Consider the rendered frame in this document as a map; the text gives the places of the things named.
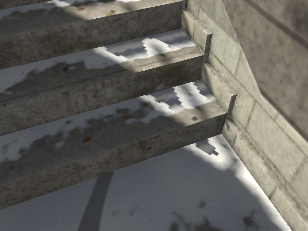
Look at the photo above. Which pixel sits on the stairs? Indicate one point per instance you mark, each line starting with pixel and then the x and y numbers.
pixel 91 86

